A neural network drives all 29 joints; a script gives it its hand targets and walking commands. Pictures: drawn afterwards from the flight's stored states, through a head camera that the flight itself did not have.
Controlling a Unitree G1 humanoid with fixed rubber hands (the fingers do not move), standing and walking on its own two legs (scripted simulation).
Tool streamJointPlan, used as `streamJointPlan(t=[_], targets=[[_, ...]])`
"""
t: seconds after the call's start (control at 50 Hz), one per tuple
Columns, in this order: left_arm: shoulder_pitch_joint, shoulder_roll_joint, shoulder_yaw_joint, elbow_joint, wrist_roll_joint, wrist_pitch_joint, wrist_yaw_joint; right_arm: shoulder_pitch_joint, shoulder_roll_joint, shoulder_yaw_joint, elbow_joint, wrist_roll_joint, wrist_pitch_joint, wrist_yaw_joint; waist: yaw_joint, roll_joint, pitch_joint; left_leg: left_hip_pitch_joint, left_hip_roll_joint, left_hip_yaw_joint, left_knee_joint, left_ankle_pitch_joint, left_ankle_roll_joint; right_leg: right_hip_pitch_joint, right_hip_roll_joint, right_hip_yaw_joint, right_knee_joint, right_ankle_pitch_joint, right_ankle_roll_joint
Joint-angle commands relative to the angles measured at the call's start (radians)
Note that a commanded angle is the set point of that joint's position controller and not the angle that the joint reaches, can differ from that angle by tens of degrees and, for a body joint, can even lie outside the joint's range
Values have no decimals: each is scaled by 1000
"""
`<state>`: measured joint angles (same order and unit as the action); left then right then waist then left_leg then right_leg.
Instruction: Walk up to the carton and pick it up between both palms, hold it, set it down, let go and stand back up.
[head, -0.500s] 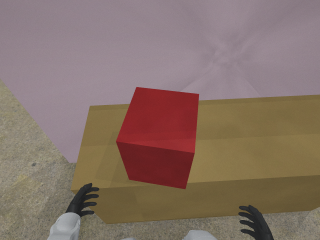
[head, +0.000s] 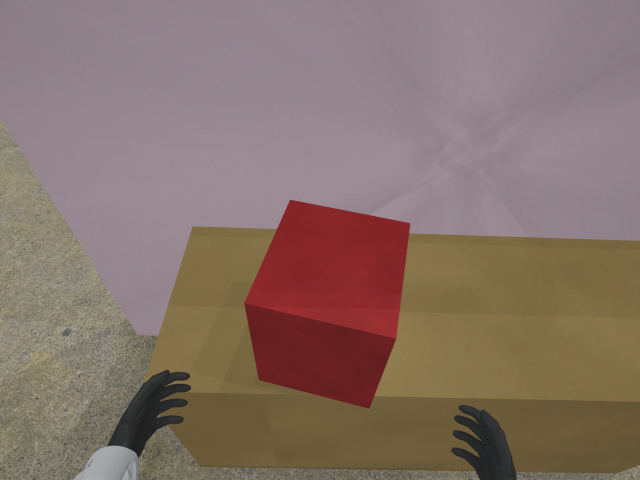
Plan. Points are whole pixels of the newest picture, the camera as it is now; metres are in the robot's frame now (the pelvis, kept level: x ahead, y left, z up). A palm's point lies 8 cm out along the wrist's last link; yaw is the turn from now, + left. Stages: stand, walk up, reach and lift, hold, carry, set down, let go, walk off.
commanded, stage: reach and lift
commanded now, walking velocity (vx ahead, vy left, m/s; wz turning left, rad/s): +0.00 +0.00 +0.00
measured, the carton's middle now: (330, 306) +0.40 +0.00 -0.09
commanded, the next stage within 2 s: none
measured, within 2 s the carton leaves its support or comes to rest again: neither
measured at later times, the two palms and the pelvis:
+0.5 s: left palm (115, 433) +0.18 +0.26 -0.03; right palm (459, 443) +0.18 -0.15 -0.03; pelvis +0.02 +0.02 +0.00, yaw +2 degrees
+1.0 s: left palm (125, 370) +0.24 +0.26 +0.00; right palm (460, 385) +0.24 -0.16 +0.00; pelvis +0.04 +0.04 +0.00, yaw +2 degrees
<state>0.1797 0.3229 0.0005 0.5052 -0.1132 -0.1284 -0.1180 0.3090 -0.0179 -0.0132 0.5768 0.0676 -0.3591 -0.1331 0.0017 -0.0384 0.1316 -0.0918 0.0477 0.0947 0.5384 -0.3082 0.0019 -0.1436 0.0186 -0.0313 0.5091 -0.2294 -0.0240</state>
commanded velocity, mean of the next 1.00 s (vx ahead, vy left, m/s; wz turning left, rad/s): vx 0.00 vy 0.00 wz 0.00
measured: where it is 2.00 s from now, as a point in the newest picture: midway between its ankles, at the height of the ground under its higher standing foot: outside the picture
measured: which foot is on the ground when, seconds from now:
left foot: down 0.00-1.00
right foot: down 0.00-1.00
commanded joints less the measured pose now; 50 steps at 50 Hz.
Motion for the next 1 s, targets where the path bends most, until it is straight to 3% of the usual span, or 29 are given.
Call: streamJointPlan(t=[0.0,0.1,0.24,0.48,0.62,0.7,0.82,0.98], targets=[[-53,155,44,-128,-15,-69,-6,-3,-33,-4,-94,9,-57,-10,-6,111,-58,-99,-8,-39,-143,66,2,44,-28,78,-133,33,-29],[-25,158,34,-141,-31,-111,-22,1,-10,5,-101,10,-92,-28,-5,107,-35,-85,-14,-55,-137,92,-6,33,-31,77,-149,44,-31],[31,150,15,-197,-44,-184,-33,6,7,8,-117,28,-167,-37,-1,152,-52,-43,-15,-87,-102,238,-37,28,-18,66,-151,104,-46],[46,124,-14,-234,-54,-239,-27,-41,-3,-7,-95,52,-228,-35,-1,181,-47,-71,-4,-124,-100,300,-62,48,2,59,-151,68,-63],[12,106,-37,-270,-72,-206,-4,-94,-43,-30,-128,63,-182,-28,-7,189,-76,-43,11,-142,-125,370,-84,78,11,52,-162,86,-63],[-48,99,-50,-261,-85,-178,1,-143,-59,-37,-141,66,-130,-29,-16,180,-69,-49,12,-145,-146,349,-83,92,6,55,-173,80,-60],[-70,80,-40,-277,-81,-132,7,-165,-87,-29,-191,80,-77,-31,-17,163,-88,18,18,-151,-137,481,-98,106,11,54,-190,136,-58],[-182,78,-30,-295,-89,-57,15,-229,-106,-23,-275,83,13,-44,-21,144,-98,25,15,-139,-151,460,-89,120,5,59,-194,164,-50]])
